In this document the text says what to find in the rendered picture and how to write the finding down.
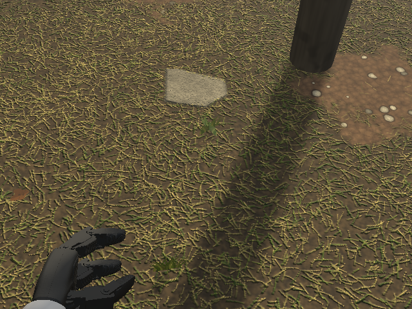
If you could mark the robot left hand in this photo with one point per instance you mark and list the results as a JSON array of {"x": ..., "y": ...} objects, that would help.
[{"x": 63, "y": 273}]

